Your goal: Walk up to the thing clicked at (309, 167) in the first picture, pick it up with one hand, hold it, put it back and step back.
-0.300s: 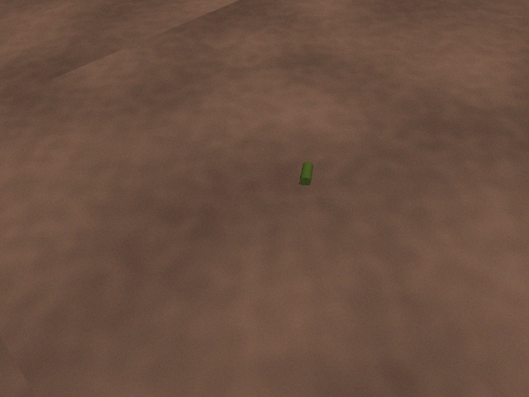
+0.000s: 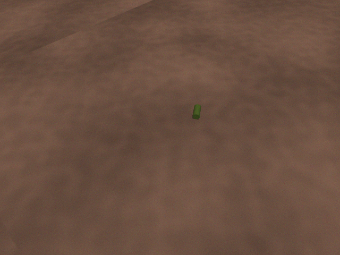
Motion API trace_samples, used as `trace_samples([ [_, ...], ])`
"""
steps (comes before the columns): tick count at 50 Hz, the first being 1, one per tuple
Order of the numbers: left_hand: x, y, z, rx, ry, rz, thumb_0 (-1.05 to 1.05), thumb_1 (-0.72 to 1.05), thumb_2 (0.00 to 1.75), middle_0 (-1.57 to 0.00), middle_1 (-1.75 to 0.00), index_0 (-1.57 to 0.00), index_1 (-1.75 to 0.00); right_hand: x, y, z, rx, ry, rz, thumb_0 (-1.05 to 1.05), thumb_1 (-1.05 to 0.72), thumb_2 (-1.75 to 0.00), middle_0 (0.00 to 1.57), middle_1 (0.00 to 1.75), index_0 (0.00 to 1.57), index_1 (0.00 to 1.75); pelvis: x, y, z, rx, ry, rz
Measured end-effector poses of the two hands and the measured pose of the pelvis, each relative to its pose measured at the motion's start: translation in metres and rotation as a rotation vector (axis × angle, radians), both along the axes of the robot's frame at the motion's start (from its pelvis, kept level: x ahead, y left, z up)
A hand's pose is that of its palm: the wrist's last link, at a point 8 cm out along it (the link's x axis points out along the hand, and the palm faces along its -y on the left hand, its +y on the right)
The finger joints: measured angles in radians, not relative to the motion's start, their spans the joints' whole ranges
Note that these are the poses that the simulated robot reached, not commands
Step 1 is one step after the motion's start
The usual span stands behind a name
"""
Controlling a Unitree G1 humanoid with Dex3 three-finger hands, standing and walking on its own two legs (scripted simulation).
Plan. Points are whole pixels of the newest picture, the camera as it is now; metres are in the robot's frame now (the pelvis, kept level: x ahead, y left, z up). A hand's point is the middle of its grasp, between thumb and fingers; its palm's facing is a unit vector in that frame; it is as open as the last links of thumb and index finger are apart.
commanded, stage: stand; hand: left
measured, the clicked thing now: (196, 111) +1.29 -0.17 -0.75
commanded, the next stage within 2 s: walk up in 0.82 s
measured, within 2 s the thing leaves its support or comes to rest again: neither
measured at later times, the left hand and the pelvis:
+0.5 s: hand out of the picture +0.07 +0.25 -0.16, palm faces -0.03 -0.94 -0.34, open 7.4 cm; pelvis +0.00 +0.00 +0.00, yaw +0 degrees
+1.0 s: hand out of the picture +0.08 +0.29 -0.16, palm faces -0.22 -0.90 -0.39, open 7.4 cm; pelvis +0.01 +0.03 -0.01, yaw -10 degrees
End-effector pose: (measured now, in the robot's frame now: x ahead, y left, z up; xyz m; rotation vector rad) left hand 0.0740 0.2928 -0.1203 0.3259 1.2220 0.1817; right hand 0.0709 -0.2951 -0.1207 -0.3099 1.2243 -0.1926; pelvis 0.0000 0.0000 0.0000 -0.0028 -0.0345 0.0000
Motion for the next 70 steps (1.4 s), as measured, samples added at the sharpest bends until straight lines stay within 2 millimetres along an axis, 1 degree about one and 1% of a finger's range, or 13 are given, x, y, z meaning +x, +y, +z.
trace_samples([
  [13, 0.004, 0.000, 0.001, -0.001, -0.016, 0.000, 0.00, 0.90, 0.90, -0.20, -0.30, -0.20, -0.30, 0.002, 0.000, 0.002, -0.004, -0.015, -0.002, 0.00, -0.90, -0.90, 0.20, 0.30, 0.20, 0.30, 0.001, 0.001, 0.001, 0.000, -0.007, -0.002],
  [28, -0.007, 0.004, 0.001, 0.001, 0.005, 0.007, 0.00, 0.90, 0.90, -0.20, -0.30, -0.20, -0.30, -0.006, 0.001, 0.002, -0.003, 0.002, -0.005, 0.00, -0.90, -0.90, 0.20, 0.30, 0.20, 0.30, -0.001, 0.002, 0.001, 0.000, -0.006, -0.001],
  [42, -0.012, 0.006, 0.002, -0.001, 0.008, 0.007, 0.00, 0.90, 0.90, -0.20, -0.30, -0.20, -0.30, -0.007, 0.002, 0.002, 0.007, -0.004, -0.003, 0.00, -0.90, -0.90, 0.20, 0.30, 0.20, 0.30, -0.003, 0.003, 0.001, 0.004, -0.003, -0.010],
  [46, -0.014, 0.019, 0.003, 0.015, 0.057, -0.063, 0.00, 0.90, 0.90, -0.21, -0.30, -0.20, -0.30, 0.001, -0.011, 0.005, 0.007, -0.113, -0.042, 0.01, -0.90, -0.90, 0.20, 0.30, 0.21, 0.30, 0.000, 0.014, -0.007, -0.001, 0.023, -0.103],
  [48, -0.007, 0.031, 0.001, 0.039, 0.102, -0.102, 0.00, 0.90, 0.90, -0.21, -0.30, -0.20, -0.30, -0.002, -0.017, 0.007, -0.012, -0.164, -0.085, 0.01, -0.90, -0.90, 0.20, 0.30, 0.21, 0.30, 0.004, 0.022, -0.012, -0.007, 0.038, -0.145],
  [50, 0.011, 0.041, 0.002, 0.068, 0.134, -0.144, 0.00, 0.90, 0.90, -0.21, -0.30, -0.21, -0.30, -0.015, -0.020, 0.010, -0.036, -0.181, -0.139, 0.00, -0.90, -0.90, 0.20, 0.30, 0.20, 0.30, 0.011, 0.027, -0.014, 0.003, 0.048, -0.179],
  [53, 0.059, 0.040, 0.012, 0.096, 0.120, -0.234, 0.01, 0.90, 0.90, -0.21, -0.30, -0.20, -0.30, -0.046, -0.021, 0.014, -0.053, -0.137, -0.242, 0.00, -0.91, -0.90, 0.20, 0.30, 0.20, 0.30, 0.029, 0.029, -0.008, -0.005, 0.055, -0.246],
  [57, 0.145, 0.028, 0.025, 0.103, 0.010, -0.348, 0.01, 0.90, 0.90, -0.21, -0.30, -0.20, -0.30, -0.080, -0.019, 0.009, -0.048, -0.041, -0.346, 0.00, -0.91, -0.90, 0.20, 0.30, 0.20, 0.30, 0.058, 0.023, -0.007, -0.012, 0.044, -0.296],
  [61, 0.236, 0.001, 0.028, 0.138, -0.103, -0.463, 0.01, 0.90, 0.90, -0.20, -0.30, -0.20, -0.30, -0.092, -0.020, -0.011, -0.027, 0.005, -0.440, 0.01, -0.90, -0.90, 0.20, 0.30, 0.20, 0.30, 0.093, 0.010, -0.024, 0.000, 0.017, -0.377],
  [63, 0.276, -0.015, 0.026, 0.154, -0.173, -0.499, 0.00, 0.90, 0.90, -0.20, -0.30, -0.20, -0.30, -0.088, -0.023, -0.027, -0.022, 0.013, -0.472, 0.01, -0.90, -0.90, 0.20, 0.30, 0.20, 0.30, 0.110, 0.002, -0.037, -0.013, 0.003, -0.412],
  [65, 0.303, -0.029, 0.026, 0.158, -0.239, -0.518, 0.00, 0.90, 0.90, -0.20, -0.30, -0.20, -0.30, -0.073, -0.023, -0.040, -0.010, 0.016, -0.488, 0.01, -0.91, -0.90, 0.20, 0.30, 0.20, 0.30, 0.126, -0.002, -0.045, -0.050, -0.010, -0.431],
  [67, 0.320, -0.038, 0.027, 0.153, -0.272, -0.524, 0.00, 0.90, 0.90, -0.20, -0.30, -0.20, -0.30, -0.048, -0.018, -0.042, 0.022, -0.007, -0.485, 0.01, -0.91, -0.90, 0.20, 0.30, 0.20, 0.30, 0.143, -0.005, -0.044, -0.051, -0.019, -0.449],
  [70, 0.336, -0.046, 0.032, 0.140, -0.259, -0.534, 0.00, 0.90, 0.90, -0.20, -0.30, -0.20, -0.30, 0.002, -0.014, -0.034, 0.050, -0.095, -0.470, 0.01, -0.91, -0.90, 0.20, 0.30, 0.20, 0.30, 0.172, -0.003, -0.033, -0.057, -0.035, -0.488],
])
